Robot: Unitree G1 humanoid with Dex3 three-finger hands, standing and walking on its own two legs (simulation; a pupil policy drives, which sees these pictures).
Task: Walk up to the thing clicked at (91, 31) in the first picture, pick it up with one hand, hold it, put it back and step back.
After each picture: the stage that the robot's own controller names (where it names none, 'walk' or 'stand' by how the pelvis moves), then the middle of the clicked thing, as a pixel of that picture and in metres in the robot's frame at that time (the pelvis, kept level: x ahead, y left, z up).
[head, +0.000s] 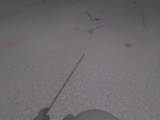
stand; (90, 31) +2.37 -0.05 -0.72
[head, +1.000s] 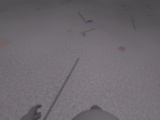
walk; (84, 34) +2.23 +0.04 -0.71
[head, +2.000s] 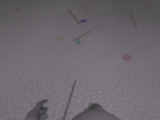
walk; (78, 42) +1.59 +0.13 -0.71
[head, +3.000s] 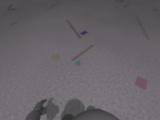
walk; (78, 63) +1.02 +0.17 -0.69
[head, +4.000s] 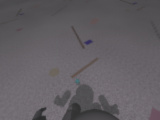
walk; (77, 82) +0.63 +0.21 -0.71
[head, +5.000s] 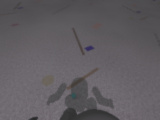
walk; (73, 96) +0.40 +0.15 -0.69
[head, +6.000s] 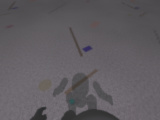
stand; (72, 102) +0.32 +0.16 -0.70
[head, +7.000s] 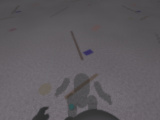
stand; (71, 107) +0.28 +0.17 -0.72
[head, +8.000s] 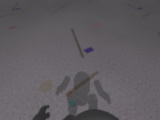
stand; (72, 104) +0.29 +0.16 -0.72
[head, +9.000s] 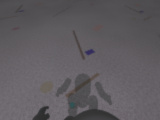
stand; (72, 105) +0.30 +0.16 -0.72
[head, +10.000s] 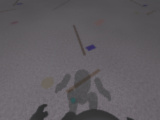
stand; (73, 101) +0.31 +0.15 -0.72
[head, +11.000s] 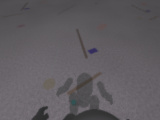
stand; (73, 103) +0.32 +0.15 -0.72
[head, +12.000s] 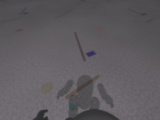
stand; (71, 107) +0.29 +0.17 -0.72
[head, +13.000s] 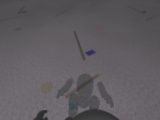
stand; (71, 106) +0.29 +0.18 -0.72
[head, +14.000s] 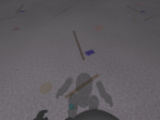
go down; (71, 107) +0.28 +0.18 -0.72
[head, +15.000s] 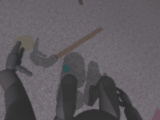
go down; (66, 69) +0.39 +0.16 -0.37
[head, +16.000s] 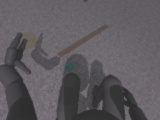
go down; (69, 67) +0.40 +0.15 -0.32
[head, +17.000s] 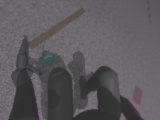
close in; (48, 61) +0.40 +0.18 -0.24
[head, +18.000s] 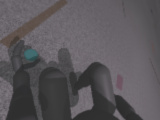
close; (31, 58) +0.41 +0.21 -0.23
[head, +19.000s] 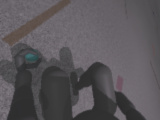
lift; (32, 58) +0.40 +0.21 -0.23
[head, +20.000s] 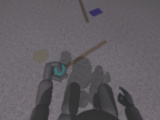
lift; (61, 73) +0.32 +0.18 -0.03
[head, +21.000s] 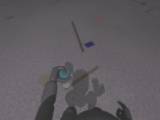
hold; (65, 78) +0.31 +0.16 -0.01
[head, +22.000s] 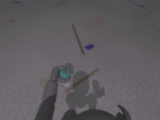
hold; (65, 78) +0.31 +0.16 -0.01
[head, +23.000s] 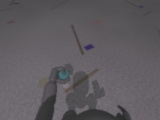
crouch; (64, 79) +0.31 +0.17 -0.01
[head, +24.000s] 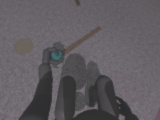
crouch; (58, 59) +0.43 +0.18 -0.10
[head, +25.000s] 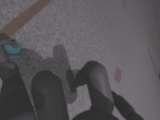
lower; (15, 52) +0.45 +0.24 -0.24
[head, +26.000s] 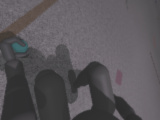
lower; (21, 50) +0.45 +0.24 -0.24
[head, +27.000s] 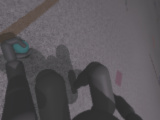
lower; (22, 51) +0.44 +0.23 -0.24
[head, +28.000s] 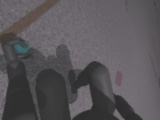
lower; (23, 51) +0.44 +0.23 -0.24
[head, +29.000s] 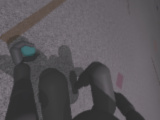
open; (28, 53) +0.43 +0.22 -0.24
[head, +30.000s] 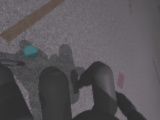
rise; (30, 53) +0.42 +0.21 -0.23
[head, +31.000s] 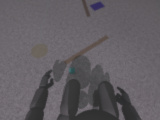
walk; (72, 71) +0.42 +0.15 -0.43
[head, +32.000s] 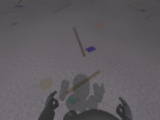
stand; (71, 101) +0.34 +0.15 -0.66
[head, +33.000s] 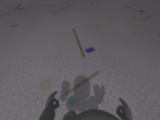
stand; (71, 101) +0.34 +0.16 -0.67
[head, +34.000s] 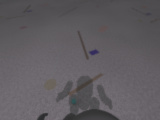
stand; (73, 102) +0.35 +0.15 -0.71
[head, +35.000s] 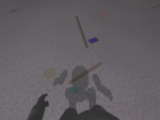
walk; (74, 90) +0.39 +0.11 -0.70
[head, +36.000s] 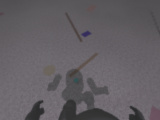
walk; (76, 81) +0.50 +0.14 -0.69
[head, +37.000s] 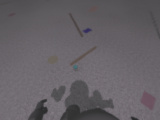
walk; (75, 68) +0.76 +0.21 -0.69
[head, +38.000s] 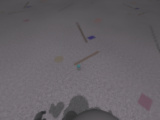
stand; (78, 67) +0.94 +0.17 -0.70
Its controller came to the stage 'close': yes
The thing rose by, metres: 0.72
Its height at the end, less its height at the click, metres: +0.00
